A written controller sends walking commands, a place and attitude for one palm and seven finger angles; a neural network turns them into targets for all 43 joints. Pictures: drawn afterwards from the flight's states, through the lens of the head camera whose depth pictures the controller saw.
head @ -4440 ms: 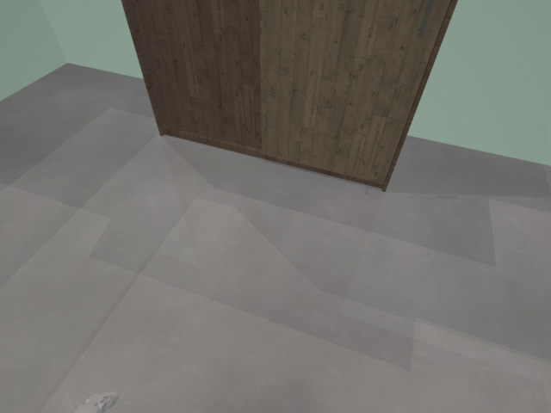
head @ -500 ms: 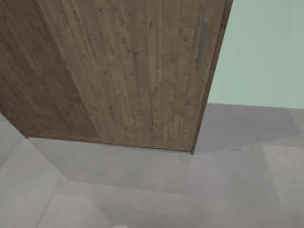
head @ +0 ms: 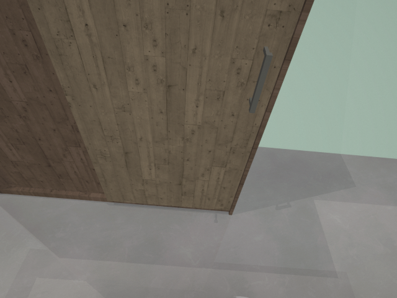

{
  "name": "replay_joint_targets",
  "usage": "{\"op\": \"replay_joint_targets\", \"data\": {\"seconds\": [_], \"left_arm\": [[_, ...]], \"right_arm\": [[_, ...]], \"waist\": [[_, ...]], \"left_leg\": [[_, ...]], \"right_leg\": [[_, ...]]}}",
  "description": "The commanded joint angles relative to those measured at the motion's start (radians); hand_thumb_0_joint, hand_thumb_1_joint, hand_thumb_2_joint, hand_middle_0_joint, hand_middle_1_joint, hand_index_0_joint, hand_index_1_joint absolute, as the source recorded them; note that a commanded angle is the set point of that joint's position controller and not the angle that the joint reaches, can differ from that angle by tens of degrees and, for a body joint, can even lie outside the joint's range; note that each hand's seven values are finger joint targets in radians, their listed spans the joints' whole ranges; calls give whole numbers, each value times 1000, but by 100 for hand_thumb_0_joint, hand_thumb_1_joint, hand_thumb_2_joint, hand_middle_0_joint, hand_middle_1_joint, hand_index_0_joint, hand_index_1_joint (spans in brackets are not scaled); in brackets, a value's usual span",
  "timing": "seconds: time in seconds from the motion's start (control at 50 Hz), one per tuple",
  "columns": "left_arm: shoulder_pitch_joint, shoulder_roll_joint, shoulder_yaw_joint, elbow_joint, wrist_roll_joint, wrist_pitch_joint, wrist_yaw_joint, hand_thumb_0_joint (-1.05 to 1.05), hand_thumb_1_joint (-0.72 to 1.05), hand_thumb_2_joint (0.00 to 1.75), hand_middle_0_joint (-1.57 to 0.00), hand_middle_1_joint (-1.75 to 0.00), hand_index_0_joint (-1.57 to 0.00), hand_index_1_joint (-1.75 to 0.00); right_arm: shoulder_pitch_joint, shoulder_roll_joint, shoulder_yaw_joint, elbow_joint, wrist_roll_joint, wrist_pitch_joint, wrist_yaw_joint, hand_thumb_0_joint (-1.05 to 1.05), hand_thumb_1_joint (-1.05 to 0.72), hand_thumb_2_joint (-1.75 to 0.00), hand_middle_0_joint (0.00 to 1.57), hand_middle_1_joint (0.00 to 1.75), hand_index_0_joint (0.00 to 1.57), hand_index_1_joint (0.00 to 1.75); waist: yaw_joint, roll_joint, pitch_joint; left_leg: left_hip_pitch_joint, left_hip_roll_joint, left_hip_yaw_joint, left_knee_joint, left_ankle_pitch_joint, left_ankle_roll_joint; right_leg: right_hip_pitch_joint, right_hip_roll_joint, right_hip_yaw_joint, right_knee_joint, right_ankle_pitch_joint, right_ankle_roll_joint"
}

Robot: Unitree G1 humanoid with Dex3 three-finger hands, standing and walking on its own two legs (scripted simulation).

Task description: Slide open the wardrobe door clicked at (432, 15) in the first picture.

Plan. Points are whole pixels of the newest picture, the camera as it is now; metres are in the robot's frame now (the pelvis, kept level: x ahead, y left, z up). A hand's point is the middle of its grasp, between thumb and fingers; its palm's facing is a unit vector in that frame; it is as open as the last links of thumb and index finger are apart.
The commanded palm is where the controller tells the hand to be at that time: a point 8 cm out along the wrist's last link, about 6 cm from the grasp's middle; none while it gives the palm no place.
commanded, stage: take the last steps up to it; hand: right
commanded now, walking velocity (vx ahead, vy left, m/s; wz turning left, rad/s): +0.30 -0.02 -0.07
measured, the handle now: (258, 81) +0.67 -0.14 +0.10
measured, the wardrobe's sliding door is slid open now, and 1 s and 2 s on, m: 0.00 0.00 0.00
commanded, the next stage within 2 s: come to a stop and stand still in 0.46 s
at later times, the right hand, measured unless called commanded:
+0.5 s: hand out of the picture +0.15 -0.24 -0.19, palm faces +0.07 +0.98 -0.18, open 7.4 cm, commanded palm none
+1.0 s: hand (280, 258) +0.27 -0.22 -0.17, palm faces +0.07 +0.97 -0.24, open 7.2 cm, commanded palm none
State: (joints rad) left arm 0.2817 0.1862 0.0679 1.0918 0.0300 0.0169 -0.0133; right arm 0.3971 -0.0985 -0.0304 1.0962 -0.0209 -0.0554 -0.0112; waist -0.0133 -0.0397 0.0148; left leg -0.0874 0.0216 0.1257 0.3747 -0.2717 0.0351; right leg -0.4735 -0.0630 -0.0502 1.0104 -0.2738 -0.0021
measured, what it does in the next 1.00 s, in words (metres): walks ahead: right foot, then left foot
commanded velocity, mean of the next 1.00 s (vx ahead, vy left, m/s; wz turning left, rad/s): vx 0.04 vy -0.02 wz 0.00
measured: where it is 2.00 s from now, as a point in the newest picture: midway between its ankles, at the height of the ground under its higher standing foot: outside the picture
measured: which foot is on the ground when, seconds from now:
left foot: down 0.00-0.32, up 0.34-0.72, down 0.74-1.00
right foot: up 0.00-0.28, down 0.30-0.76, up 0.78-1.00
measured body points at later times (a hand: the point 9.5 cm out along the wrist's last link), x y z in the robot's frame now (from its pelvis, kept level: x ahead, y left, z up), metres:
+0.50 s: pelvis +0.15 -0.06 -0.01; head +0.17 -0.07 +0.44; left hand +0.23 +0.17 -0.15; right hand +0.14 -0.29 -0.17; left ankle +0.13 +0.07 -0.67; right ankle +0.17 -0.14 -0.75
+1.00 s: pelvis +0.18 -0.04 -0.01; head +0.22 -0.02 +0.43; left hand +0.20 +0.19 -0.18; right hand +0.27 -0.27 -0.15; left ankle +0.27 +0.08 -0.75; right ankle +0.14 -0.16 -0.70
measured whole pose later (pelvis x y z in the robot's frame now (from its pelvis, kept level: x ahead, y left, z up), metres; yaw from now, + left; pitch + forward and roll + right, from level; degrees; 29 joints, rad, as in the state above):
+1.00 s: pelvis +0.18 -0.04 -0.01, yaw -2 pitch -2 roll -1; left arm 0.24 0.17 0.07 1.06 0.01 0.06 0.02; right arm 0.12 -0.13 -0.05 0.99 -0.03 0.02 -0.04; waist 0.00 -0.03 0.11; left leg -0.35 0.07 0.11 0.51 -0.13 0.02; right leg -0.36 -0.02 -0.04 0.96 -0.50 0.04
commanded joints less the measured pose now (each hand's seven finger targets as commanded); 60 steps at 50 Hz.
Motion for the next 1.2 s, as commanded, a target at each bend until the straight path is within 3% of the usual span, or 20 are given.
{"op": "replay_joint_targets", "data": {"seconds": [0.0, 0.18, 0.24, 0.26, 0.28, 0.3, 0.38, 0.46, 0.52, 0.64, 0.7, 0.72, 0.76, 0.8, 0.88, 1.04, 1.08, 1.1, 1.12, 1.18], "left_arm": [[-58, 20, 3, -72, -5, -31, -7, 0, 90, 90, -20, -30, -20, -30], [-204, -13, -16, -122, -13, -53, -15, 0, 90, 90, -20, -30, -20, -30], [-2, 31, -5, -59, -7, -67, 4, 0, 90, 90, -20, -30, -20, -30], [132, 89, 8, -24, -1, -74, 15, 0, 90, 90, -20, -30, -20, -30], [229, 203, 32, -6, 7, -80, 27, 0, 90, 90, -20, -30, -20, -30], [275, 226, 31, 3, -10, -69, 34, 0, 90, 90, -20, -30, -20, -30], [39, 67, -11, -46, -10, -84, 40, 0, 90, 90, -20, -30, -20, -30], [19, 40, -17, -59, -10, -100, 44, 0, 90, 90, -20, -30, -20, -30], [34, 60, -13, -60, -9, -90, 42, 0, 90, 90, -20, -30, -20, -30], [21, 79, -17, -47, -3, -62, 49, 0, 90, 90, -20, -30, -20, -30], [40, 54, -16, -30, -17, -46, 46, 0, 90, 90, -20, -30, -20, -30], [74, 25, -18, -34, -26, -39, 42, 0, 90, 90, -20, -30, -20, -30], [112, 1, -12, -26, -28, -11, 41, 0, 90, 90, -20, -30, -20, -30], [84, 22, -4, -34, -27, 11, 48, 0, 90, 90, -20, -30, -20, -30], [63, 22, 5, -49, -24, 32, 42, 0, 90, 90, -20, -30, -20, -30], [155, -1, -5, -56, -19, 11, 24, 0, 90, 90, -20, -30, -20, -30], [211, 47, -7, -39, -10, -4, 29, 0, 90, 90, -20, -30, -20, -30], [166, 110, 3, -63, 3, -12, 34, 0, 90, 90, -20, -30, -20, -30], [61, 145, 2, -106, 7, -10, 41, 0, 90, 90, -20, -30, -20, -30], [-40, 114, -14, -117, 3, -27, 53, 0, 90, 90, -20, -30, -20, -30]], "right_arm": [[98, -125, -17, -4, 1, -31, -12, 0, -90, -90, 20, 30, 20, 30], [145, -146, -23, 50, -9, -22, -21, 0, -90, -90, 20, 30, 20, 30], [104, -153, -26, 51, 0, -15, -20, 0, -90, -90, 20, 30, 20, 30], [108, -132, -25, 40, 6, -15, -19, 0, -90, -90, 20, 30, 20, 30], [154, -76, -19, 24, 16, -12, -14, 0, -90, -90, 20, 30, 20, 30], [110, -82, -13, -4, 12, -12, -15, 0, -90, -90, 20, 30, 20, 30], [-22, -71, -29, -8, -6, 14, 0, 0, -90, -90, 20, 30, 20, 30], [26, -51, -30, -8, -7, 44, 2, 0, -90, -90, 20, 30, 20, 30], [-52, -70, -29, -43, -8, 57, 6, 0, -90, -90, 20, 30, 20, 30], [-141, -92, -13, -84, 0, 59, -13, 0, -90, -90, 20, 30, 20, 30], [-82, -166, -24, -67, -4, 46, -21, 0, -90, -90, 20, 30, 20, 30], [-88, -212, -27, -72, -5, 40, -27, 0, -90, -90, 20, 30, 20, 30], [-101, -257, -32, -85, 0, 42, -29, 0, -90, -90, 20, 30, 20, 30], [-114, -246, -42, -90, 1, 42, -39, 0, -90, -90, 20, 30, 20, 30], [-198, -243, -59, -129, -6, 58, -48, 0, -90, -90, 20, 30, 20, 30], [-250, -241, -65, -153, -15, 80, -35, 0, -90, -90, 20, 30, 20, 30], [-242, -184, -48, -154, 3, 91, -27, 0, -90, -90, 20, 30, 20, 30], [-235, -122, -36, -163, 14, 96, -21, 0, -90, -90, 20, 30, 20, 30], [-253, -122, -36, -164, 9, 98, -19, 0, -90, -90, 20, 30, 20, 30], [-172, -145, -47, -106, -12, 100, 3, 0, -90, -90, 20, 30, 20, 30]], "waist": [[-1, 152, 113], [-35, 194, 122], [60, 141, 19], [114, 58, -78], [122, -187, -200], [130, -209, -225], [39, -34, 68], [-13, -56, 13], [-1, -64, 47], [1, -46, 41], [-24, 46, -10], [-2, 137, -40], [10, 159, -57], [-16, 261, -100], [2, 156, -92], [34, 248, -81], [60, 48, -51], [53, -213, 30], [36, -240, 139], [-18, -119, 139]], "left_leg": [[42, 239, -157, -217, 197, 72], [68, 257, -106, -117, 464, 90], [1, 197, -38, 146, 602, 51], [-109, 155, -15, 337, 463, 19], [-343, 25, 42, 610, -36, -28], [-433, -5, -50, 808, -327, -19], [-424, 114, -119, 846, -106, -27], [-365, 103, -98, 712, -26, -48], [-399, 101, -87, 605, 16, -57], [-216, 58, -60, 257, 35, -57], [-41, 106, -125, 41, 414, -51], [15, 221, -252, 80, 681, 5], [3, 355, -269, 65, 937, 124], [-9, 367, -313, 25, 918, 181], [-75, 345, -256, -1, 681, 178], [-270, 221, -232, -92, -138, 67], [-385, 121, -169, 59, -272, -15], [-424, 21, -81, 235, -221, -64], [-392, 6, -105, 350, -154, -62], [-376, 1, -161, 574, -51, -60]], "right_leg": [[-186, -38, 2, 1, 85, 24], [-34, -8, -80, -337, 35, -9], [286, 54, -122, -492, 120, -35], [507, -29, -37, -524, 212, -55], [721, -296, 309, -562, 357, -148], [731, -401, 433, -659, 453, -218], [280, -288, 191, -783, 297, -160], [266, -224, 45, -788, 451, -150], [283, -216, 35, -813, 370, -159], [294, -211, 17, -666, 623, -133], [251, -110, -24, -538, 335, -35], [177, -48, -40, -495, 95, 0], [180, 16, -52, -356, -216, 26], [146, 22, 0, -125, -329, 32], [90, 28, 56, 50, -256, 42], [330, 53, -26, -439, -102, 24], [401, -6, 86, -686, -134, 5], [246, -189, 347, -873, -381, -48], [51, -280, 447, -978, -494, -100], [76, -205, 304, -932, -332, -99]]}}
